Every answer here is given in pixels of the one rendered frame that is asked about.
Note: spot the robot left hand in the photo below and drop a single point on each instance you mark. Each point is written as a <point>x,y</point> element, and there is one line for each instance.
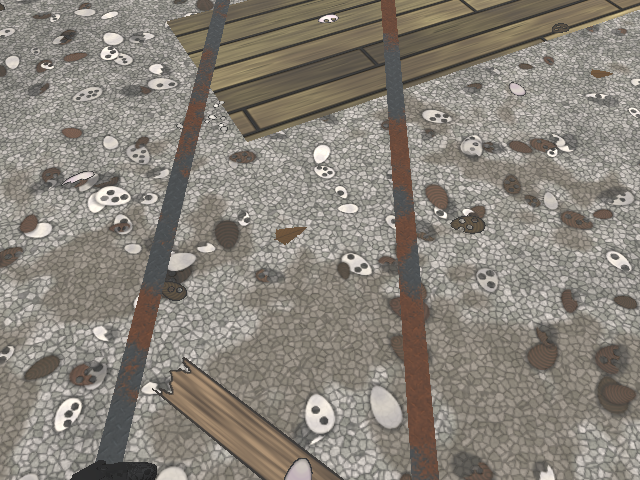
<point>117,471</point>

